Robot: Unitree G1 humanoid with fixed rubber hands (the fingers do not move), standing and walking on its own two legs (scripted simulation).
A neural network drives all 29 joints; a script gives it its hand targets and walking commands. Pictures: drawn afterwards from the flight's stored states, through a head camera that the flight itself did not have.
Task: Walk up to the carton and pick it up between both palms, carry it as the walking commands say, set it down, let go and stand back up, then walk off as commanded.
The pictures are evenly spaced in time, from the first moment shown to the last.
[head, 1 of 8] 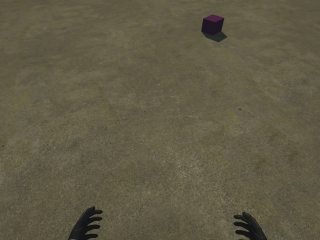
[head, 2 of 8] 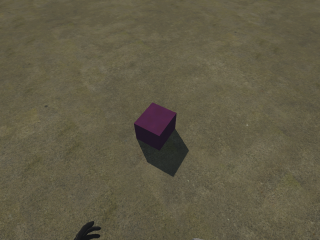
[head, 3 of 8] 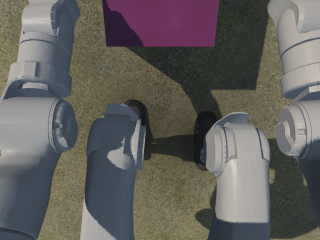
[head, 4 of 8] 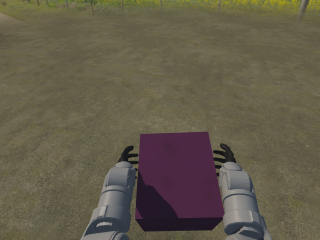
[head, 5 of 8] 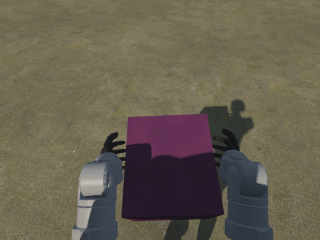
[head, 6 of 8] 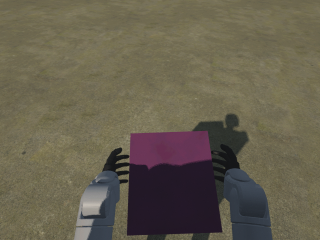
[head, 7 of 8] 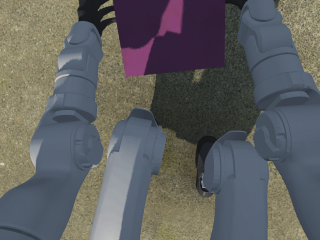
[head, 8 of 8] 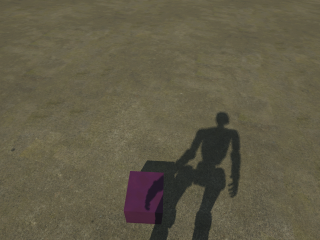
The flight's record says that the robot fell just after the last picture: no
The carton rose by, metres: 0.69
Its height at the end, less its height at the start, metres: +0.00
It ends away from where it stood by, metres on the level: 1.65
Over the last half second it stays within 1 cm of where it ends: yes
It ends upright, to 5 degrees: yes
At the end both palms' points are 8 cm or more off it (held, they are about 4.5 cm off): yes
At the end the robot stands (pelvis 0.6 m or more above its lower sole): yes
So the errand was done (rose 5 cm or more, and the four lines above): yes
